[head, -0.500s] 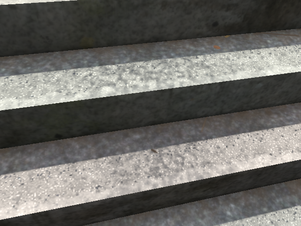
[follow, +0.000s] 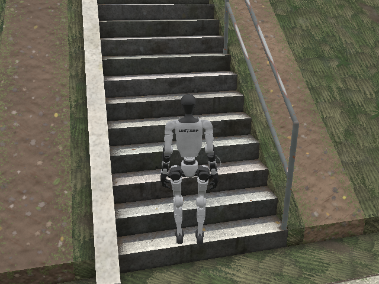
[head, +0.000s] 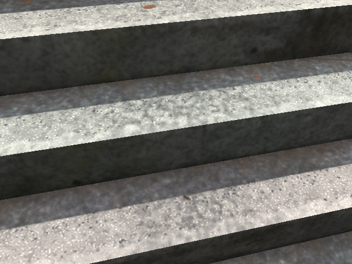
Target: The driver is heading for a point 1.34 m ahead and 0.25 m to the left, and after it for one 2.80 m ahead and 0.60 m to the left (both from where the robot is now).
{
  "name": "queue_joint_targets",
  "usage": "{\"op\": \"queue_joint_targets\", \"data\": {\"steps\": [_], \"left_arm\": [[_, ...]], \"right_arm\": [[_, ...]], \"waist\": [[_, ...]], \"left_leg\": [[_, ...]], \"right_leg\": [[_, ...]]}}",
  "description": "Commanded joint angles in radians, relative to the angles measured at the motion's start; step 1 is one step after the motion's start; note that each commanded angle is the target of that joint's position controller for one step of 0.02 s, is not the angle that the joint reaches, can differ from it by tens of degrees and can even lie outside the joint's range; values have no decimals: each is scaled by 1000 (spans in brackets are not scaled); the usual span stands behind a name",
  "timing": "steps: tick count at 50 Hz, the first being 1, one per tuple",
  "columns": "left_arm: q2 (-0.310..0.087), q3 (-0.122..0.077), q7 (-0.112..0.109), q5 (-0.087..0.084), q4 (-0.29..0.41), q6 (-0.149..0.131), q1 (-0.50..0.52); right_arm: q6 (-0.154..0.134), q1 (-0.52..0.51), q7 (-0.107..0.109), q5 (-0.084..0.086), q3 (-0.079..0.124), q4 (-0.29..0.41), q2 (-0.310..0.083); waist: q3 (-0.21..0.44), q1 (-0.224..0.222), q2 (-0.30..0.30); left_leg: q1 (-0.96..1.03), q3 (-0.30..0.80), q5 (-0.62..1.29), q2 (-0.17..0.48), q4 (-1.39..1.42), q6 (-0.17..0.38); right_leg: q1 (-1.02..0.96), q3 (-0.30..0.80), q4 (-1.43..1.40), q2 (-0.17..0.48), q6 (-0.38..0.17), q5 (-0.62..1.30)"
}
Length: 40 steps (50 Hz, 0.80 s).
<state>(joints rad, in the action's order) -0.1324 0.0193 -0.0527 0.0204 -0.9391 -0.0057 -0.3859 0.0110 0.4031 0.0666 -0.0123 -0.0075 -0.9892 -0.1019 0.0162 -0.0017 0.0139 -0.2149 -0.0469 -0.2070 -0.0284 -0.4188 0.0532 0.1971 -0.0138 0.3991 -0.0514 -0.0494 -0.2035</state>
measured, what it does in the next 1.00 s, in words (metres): climbs: right foot 0.19 m higher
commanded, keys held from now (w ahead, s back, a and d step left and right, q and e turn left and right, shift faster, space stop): shift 0.38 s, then w+shift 0.38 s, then w+q+shift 0.24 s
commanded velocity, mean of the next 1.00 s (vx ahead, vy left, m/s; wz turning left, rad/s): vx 0.40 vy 0.00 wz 0.09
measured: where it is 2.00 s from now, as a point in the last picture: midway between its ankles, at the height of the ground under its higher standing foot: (192, 99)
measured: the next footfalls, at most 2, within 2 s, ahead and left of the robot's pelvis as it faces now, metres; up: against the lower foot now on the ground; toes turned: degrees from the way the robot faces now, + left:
right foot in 0.92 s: +0.38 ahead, -0.29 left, +0.19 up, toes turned -7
left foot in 1.40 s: +0.58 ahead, -0.12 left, +0.38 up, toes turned +20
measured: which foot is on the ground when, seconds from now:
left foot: down 0.00-0.94, up 0.96-1.00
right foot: down 0.00-0.44, up 0.46-0.90, down 0.92-1.00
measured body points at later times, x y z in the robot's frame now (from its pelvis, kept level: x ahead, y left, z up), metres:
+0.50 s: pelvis +0.03 +0.01 +0.00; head +0.02 +0.01 +0.45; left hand +0.02 +0.22 -0.16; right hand -0.01 -0.21 -0.16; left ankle +0.01 +0.08 -0.74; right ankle +0.00 -0.09 -0.73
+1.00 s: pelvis +0.23 -0.16 +0.05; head +0.27 -0.17 +0.49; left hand +0.48 +0.03 -0.02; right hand +0.24 -0.40 -0.10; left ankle +0.04 +0.05 -0.58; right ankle +0.34 -0.28 -0.55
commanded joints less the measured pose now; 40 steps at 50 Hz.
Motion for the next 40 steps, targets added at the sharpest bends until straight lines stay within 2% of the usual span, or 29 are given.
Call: {"op": "queue_joint_targets", "data": {"steps": [1,8,10,14,19,20,21,22,23,24,25,26,27,28,29,30,31,32,33,35,36,37,38,39,40], "left_arm": [[-54,-1,2,-2,15,-12,-46],[-56,4,1,-5,-21,-11,-58],[-57,5,1,-7,-28,-10,-62],[-56,7,0,-12,-46,-10,-65],[-63,7,0,-13,-57,-10,-60],[-58,8,0,-12,-62,-9,-65],[-84,-3,0,-13,-59,-5,-63],[-108,-13,2,-18,-53,-1,-57],[-112,-15,9,-10,-35,2,-20],[-92,-13,18,-4,-2,0,48],[-69,-10,27,2,38,-6,130],[-74,-16,36,6,69,-15,189],[-84,-27,45,15,95,-24,232],[-80,-34,57,20,111,-37,242],[-57,-35,68,20,126,-48,230],[-44,-37,79,19,131,-56,197],[-39,-39,81,21,141,-59,192],[-34,-40,78,21,170,-54,229],[-16,-31,74,16,218,-52,293],[-14,-21,57,11,310,-51,429],[-7,-14,52,12,352,-47,495],[-9,-6,46,6,407,-45,568],[-3,1,39,-1,456,-41,630],[7,14,32,-7,510,-43,706],[7,22,29,-21,562,-40,744]], "right_arm": [[-9,66,3,2,6,7,-68],[-10,64,6,3,-5,-19,-60],[-11,67,4,9,-6,-29,-59],[-8,54,4,2,-11,-33,-61],[-6,62,5,7,-15,-41,-63],[-6,68,4,6,-16,-45,-61],[-2,68,3,5,0,-42,-102],[6,66,1,3,20,-32,-161],[13,97,-5,2,40,-34,-207],[17,129,-8,-1,50,-40,-218],[15,160,-10,3,54,-50,-205],[5,178,-10,-2,57,-60,-195],[-11,170,-8,-11,62,-64,-198],[-32,133,-8,-14,65,-62,-201],[-49,73,-5,-13,65,-51,-200],[-64,43,-9,-16,65,-51,-196],[-75,40,-13,-20,63,-56,-186],[-82,48,-16,-24,62,-61,-178],[-93,94,-18,-29,63,-78,-179],[-114,185,-21,-35,61,-102,-165],[-127,227,-21,-36,65,-120,-175],[-141,238,-21,-30,62,-134,-169],[-158,229,-23,-34,61,-139,-184],[-165,224,-25,-32,54,-152,-166],[-170,183,-27,-28,53,-150,-183]], "waist": [[-74,4,-15],[-72,2,-16],[-72,1,-24],[-84,-4,-25],[-81,-2,-15],[-61,0,-19],[-80,2,-37],[-104,12,-86],[-140,40,-117],[-181,72,-157],[-196,104,-178],[-190,121,-171],[-169,111,-118],[-123,80,-83],[-68,30,-65],[-14,0,-78],[5,-11,-71],[-11,-1,-75],[-51,18,-104],[-128,63,-83],[-147,83,-73],[-176,92,-86],[-200,89,-93],[-218,97,-112],[-233,73,-109]], "left_leg": [[35,129,-1,128,90,50],[66,126,72,134,86,52],[66,123,79,132,86,50],[71,121,113,131,83,49],[86,123,137,135,82,51],[88,131,-2,129,106,56],[62,145,-200,118,111,73],[44,208,-420,138,134,111],[48,315,-631,198,183,156],[64,428,-749,271,234,205],[68,537,-795,343,298,254],[77,614,-766,397,349,294],[109,620,-673,406,348,308],[120,564,-565,387,318,302],[108,474,-462,344,295,278],[104,395,-396,304,283,261],[102,354,-372,290,277,250],[124,351,-360,304,288,251],[168,369,-390,344,316,254],[306,400,-443,401,335,240],[358,399,-483,420,345,228],[362,374,-505,426,368,215],[347,335,-505,425,402,194],[301,314,-493,427,432,187],[234,257,-478,413,484,165]], "right_leg": [[78,117,-97,130,-49,39],[71,112,-92,136,-45,89],[61,112,-83,136,-45,85],[63,112,-81,139,-38,104],[59,110,-77,141,-35,111],[52,107,-87,128,-41,13],[78,87,-48,95,-57,-121],[147,53,37,54,-80,-260],[278,23,134,30,-89,-341],[398,-33,238,19,-86,-305],[482,-74,356,35,-71,-222],[566,-61,530,62,-54,-192],[655,-40,721,75,-34,-180],[690,-13,892,90,-25,-150],[687,5,1010,102,-28,-118],[687,-6,1161,89,-40,-121],[731,-1,1279,95,-47,-118],[838,9,1400,104,-53,-119],[984,30,1524,121,-58,-156],[1294,86,1686,160,-69,-278],[1417,94,1757,170,-75,-343],[1492,99,1782,189,-81,-416],[1537,86,1778,200,-87,-459],[1555,78,1810,213,-89,-509],[1518,63,1734,230,-89,-527]]}}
